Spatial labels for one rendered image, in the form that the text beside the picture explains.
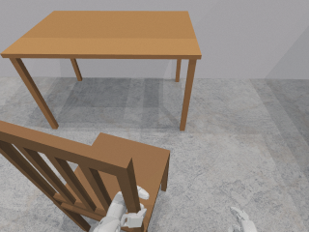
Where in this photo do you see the right robot hand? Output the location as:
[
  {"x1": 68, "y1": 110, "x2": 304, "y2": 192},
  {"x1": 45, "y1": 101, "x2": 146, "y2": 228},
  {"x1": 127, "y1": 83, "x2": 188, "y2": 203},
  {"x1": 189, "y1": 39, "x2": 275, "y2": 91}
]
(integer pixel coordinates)
[{"x1": 228, "y1": 206, "x2": 258, "y2": 232}]

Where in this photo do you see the chair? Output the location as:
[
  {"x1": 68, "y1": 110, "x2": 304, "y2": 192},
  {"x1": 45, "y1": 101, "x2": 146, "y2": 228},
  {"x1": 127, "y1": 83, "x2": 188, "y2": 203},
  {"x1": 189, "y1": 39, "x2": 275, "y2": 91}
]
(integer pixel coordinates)
[{"x1": 0, "y1": 120, "x2": 171, "y2": 232}]

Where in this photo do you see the table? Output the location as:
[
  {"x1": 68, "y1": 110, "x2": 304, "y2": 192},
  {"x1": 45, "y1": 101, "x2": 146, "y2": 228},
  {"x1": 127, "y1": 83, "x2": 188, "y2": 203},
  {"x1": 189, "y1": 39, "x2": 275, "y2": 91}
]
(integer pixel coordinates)
[{"x1": 0, "y1": 11, "x2": 202, "y2": 131}]

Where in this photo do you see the left robot hand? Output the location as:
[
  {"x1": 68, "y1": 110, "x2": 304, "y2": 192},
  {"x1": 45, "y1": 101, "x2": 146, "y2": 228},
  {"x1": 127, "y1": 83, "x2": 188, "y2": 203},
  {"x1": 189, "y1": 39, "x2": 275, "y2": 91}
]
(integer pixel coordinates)
[{"x1": 106, "y1": 186, "x2": 150, "y2": 228}]

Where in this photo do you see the robot left forearm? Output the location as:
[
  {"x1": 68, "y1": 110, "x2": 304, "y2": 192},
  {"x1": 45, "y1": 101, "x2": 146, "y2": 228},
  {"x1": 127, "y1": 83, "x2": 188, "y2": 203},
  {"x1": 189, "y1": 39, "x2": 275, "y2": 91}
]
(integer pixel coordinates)
[{"x1": 93, "y1": 216, "x2": 122, "y2": 232}]

